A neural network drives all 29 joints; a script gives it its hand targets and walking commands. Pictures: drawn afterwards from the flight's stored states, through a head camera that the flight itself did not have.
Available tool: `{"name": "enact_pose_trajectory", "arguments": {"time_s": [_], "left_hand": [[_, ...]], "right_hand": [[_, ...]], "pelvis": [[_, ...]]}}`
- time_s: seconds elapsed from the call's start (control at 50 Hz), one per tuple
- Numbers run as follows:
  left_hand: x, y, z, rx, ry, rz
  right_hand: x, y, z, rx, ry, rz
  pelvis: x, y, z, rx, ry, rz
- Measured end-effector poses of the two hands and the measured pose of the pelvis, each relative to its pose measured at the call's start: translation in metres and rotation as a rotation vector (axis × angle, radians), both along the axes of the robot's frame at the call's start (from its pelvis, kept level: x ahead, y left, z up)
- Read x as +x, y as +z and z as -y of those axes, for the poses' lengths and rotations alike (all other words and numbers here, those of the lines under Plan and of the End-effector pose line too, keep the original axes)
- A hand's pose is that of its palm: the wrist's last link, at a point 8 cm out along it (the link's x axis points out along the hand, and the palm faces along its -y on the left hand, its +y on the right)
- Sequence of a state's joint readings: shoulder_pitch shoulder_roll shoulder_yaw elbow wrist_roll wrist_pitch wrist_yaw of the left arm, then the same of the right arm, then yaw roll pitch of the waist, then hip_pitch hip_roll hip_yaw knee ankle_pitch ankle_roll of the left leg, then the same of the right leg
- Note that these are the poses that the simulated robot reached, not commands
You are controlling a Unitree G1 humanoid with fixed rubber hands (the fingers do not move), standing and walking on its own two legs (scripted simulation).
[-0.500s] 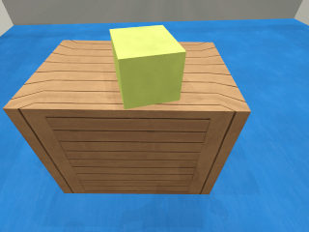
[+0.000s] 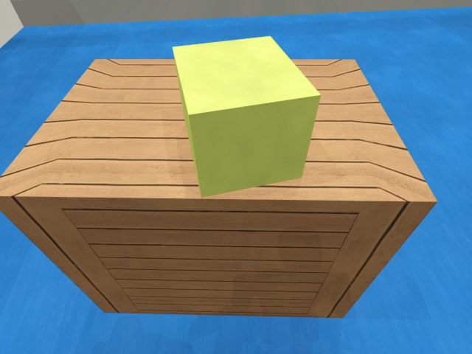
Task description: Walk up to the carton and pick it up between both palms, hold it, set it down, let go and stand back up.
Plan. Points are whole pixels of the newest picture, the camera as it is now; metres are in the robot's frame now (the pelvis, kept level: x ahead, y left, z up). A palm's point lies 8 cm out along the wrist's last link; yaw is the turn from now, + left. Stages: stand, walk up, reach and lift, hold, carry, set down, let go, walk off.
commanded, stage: walk up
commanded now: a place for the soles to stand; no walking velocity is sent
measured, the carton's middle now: (237, 112) +0.60 +0.01 +0.10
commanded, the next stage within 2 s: reach and lift in 1.72 s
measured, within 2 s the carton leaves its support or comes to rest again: neither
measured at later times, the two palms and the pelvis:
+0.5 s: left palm (82, 343) +0.19 +0.29 -0.10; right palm out of the picture +0.14 -0.31 -0.11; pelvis +0.10 -0.01 +0.00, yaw -2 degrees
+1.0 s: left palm (92, 317) +0.23 +0.29 -0.10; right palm (420, 331) +0.20 -0.31 -0.09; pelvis +0.12 +0.00 +0.01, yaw -2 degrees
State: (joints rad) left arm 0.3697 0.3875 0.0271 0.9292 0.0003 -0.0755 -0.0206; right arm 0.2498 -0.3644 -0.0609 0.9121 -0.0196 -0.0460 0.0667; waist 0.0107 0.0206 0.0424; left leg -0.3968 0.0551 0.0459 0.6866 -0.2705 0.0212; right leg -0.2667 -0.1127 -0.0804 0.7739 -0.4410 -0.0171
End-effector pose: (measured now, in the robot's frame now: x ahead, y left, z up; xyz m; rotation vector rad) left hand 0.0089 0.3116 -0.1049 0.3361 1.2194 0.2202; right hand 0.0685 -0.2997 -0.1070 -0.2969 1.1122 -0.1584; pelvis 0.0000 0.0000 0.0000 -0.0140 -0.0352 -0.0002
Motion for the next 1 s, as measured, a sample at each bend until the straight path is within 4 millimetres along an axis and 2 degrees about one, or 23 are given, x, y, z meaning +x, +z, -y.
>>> {"name": "enact_pose_trajectory", "arguments": {"time_s": [0.06, 0.16, 0.24, 0.32, 0.38, 0.5, 0.76, 1.0], "left_hand": [[0.039, 0.0, -0.004, -0.014, -0.02, 0.026], [0.101, 0.007, -0.002, -0.028, -0.062, 0.095], [0.138, 0.009, 0.006, -0.024, -0.091, 0.111], [0.163, 0.006, 0.018, -0.003, -0.116, 0.107], [0.172, 0.009, 0.024, 0.0, -0.104, 0.11], [0.18, 0.007, 0.02, -0.001, -0.092, 0.1], [0.204, -0.002, 0.018, -0.034, -0.084, 0.085], [0.225, 0.001, 0.02, -0.036, -0.095, 0.133]], "right_hand": [[0.003, 0.008, -0.006, -0.009, -0.03, -0.003], [0.006, 0.019, -0.003, -0.033, -0.076, -0.027], [0.014, 0.016, 0.003, -0.03, -0.105, -0.042], [0.026, 0.002, 0.015, -0.02, -0.127, -0.061], [0.039, -0.005, 0.018, -0.015, -0.132, -0.08], [0.071, -0.002, 0.015, -0.029, -0.112, -0.038], [0.108, 0.011, 0.012, -0.064, -0.086, -0.018], [0.129, 0.015, 0.012, -0.065, -0.072, 0.028]], "pelvis": [[0.017, 0.005, -0.007, 0.01, -0.014, 0.015], [0.045, 0.013, -0.009, 0.011, -0.03, 0.028], [0.067, 0.012, -0.003, 0.023, -0.046, 0.028], [0.085, 0.004, 0.01, 0.054, -0.063, 0.007], [0.093, 0.003, 0.013, 0.039, -0.051, 0.002], [0.1, 0.003, 0.009, 0.029, -0.041, -0.01], [0.117, 0.005, 0.003, 0.014, -0.038, -0.032], [0.118, 0.005, 0.003, 0.014, -0.037, -0.028]]}}
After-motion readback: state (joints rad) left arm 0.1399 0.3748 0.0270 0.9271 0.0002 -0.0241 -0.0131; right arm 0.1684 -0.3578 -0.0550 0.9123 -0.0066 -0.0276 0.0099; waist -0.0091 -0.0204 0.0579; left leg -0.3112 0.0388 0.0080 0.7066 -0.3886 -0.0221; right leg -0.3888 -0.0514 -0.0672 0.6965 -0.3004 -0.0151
